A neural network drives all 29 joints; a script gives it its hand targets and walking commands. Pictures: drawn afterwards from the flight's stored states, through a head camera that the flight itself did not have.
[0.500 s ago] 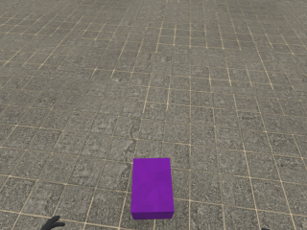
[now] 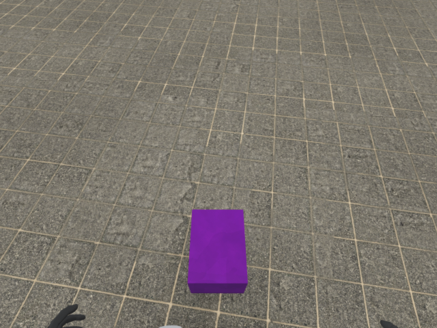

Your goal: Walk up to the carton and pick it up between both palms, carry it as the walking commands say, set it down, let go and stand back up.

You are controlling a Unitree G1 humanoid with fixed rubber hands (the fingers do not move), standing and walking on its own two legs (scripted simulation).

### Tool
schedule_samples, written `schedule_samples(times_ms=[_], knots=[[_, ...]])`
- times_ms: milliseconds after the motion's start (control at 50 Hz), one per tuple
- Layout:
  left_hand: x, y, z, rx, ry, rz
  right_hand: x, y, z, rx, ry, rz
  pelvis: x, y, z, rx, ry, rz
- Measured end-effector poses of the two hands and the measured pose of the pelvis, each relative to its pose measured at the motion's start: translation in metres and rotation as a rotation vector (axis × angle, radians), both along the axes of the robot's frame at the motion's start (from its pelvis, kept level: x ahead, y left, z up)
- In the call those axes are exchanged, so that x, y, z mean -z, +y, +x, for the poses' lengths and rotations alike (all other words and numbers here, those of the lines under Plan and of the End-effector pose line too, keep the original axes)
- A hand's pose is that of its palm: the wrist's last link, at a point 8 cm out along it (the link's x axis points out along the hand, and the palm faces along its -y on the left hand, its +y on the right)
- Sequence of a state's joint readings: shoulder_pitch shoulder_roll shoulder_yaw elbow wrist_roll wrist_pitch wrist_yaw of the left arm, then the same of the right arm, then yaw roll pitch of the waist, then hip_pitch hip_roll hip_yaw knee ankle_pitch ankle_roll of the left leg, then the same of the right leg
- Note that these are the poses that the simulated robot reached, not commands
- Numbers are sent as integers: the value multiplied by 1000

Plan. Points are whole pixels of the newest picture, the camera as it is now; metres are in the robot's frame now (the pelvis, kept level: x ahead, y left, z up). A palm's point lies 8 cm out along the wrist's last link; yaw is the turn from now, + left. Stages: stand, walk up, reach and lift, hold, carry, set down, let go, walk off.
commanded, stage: walk up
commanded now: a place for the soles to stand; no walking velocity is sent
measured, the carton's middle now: (217, 250) +0.47 +0.01 -0.67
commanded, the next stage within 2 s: stand in 1.62 s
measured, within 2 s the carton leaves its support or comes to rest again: neither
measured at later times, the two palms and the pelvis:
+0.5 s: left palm out of the picture +0.05 +0.28 -0.12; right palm out of the picture +0.04 -0.35 -0.12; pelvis -0.03 -0.02 -0.01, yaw +2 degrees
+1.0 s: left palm out of the picture +0.08 +0.28 -0.10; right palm out of the picture +0.09 -0.31 -0.10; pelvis +0.00 -0.02 +0.02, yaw +2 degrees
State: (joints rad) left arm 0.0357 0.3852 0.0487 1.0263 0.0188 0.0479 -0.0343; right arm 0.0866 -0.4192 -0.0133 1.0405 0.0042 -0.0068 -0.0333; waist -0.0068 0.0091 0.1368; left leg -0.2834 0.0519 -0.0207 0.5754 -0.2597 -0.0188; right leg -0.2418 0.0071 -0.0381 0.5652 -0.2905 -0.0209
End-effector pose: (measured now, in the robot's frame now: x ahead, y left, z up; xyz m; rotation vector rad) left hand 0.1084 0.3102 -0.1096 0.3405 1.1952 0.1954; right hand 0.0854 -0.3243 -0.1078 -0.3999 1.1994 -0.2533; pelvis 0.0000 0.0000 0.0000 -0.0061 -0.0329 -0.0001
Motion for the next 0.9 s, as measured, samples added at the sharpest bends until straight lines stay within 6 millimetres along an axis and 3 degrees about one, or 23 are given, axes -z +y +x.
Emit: schedule_samples(times_ms=[160,280,420,540,700,900], knots=[[8,-1,-14,1,-7,-22,6,6,-21,-21,12,-2,7,6,-12,-7,-15,22],[8,-3,-23,-11,-19,-8,6,1,-43,-25,33,6,7,-8,-20,-11,-1,12],[8,-21,-53,-4,7,7,11,-20,-45,-27,18,8,10,-23,-33,-12,-12,6],[6,-32,-55,-24,-22,-17,9,-19,-48,-36,8,20,6,-23,-33,-22,-26,26],[0,-47,-53,-19,-28,-46,2,-1,-30,-58,-7,95,-6,-30,-22,-34,-8,5],[-10,-34,-35,-32,-33,-26,-5,8,-2,-66,-21,101,-14,-23,-9,-33,2,1]])
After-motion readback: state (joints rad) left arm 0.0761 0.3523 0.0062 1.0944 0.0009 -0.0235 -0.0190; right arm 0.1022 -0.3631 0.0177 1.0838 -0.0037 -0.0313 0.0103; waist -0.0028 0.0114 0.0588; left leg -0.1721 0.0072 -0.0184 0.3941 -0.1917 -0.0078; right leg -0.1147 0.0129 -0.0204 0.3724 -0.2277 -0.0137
